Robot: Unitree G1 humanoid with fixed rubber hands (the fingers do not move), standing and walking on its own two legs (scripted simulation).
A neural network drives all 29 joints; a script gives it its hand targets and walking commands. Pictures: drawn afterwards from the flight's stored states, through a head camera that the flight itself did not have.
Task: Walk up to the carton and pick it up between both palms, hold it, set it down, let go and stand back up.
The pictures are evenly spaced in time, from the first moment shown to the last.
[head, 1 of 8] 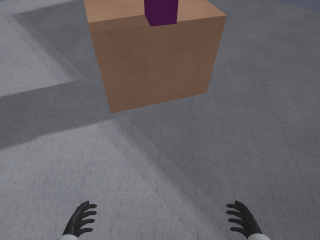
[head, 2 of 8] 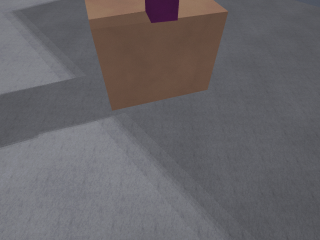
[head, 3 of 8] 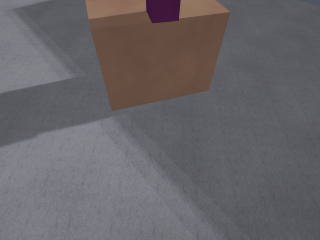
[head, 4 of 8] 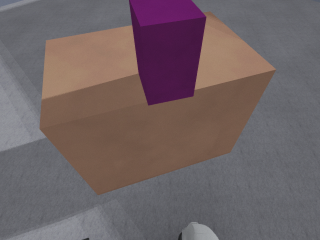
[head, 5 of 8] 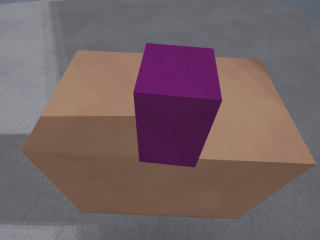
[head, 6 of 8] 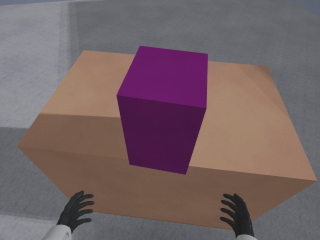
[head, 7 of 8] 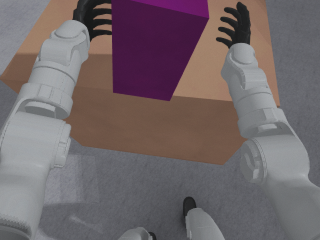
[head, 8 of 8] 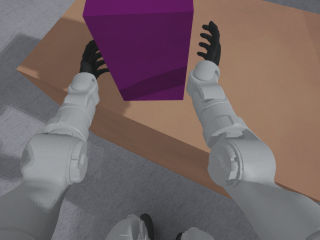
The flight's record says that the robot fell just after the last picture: yes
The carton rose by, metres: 0.02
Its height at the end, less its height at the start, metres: +0.00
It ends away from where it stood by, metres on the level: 0.10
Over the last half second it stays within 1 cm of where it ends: no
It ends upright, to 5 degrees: yes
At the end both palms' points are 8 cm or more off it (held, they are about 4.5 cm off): no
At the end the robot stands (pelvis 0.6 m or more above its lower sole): yes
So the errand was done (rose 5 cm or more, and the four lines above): no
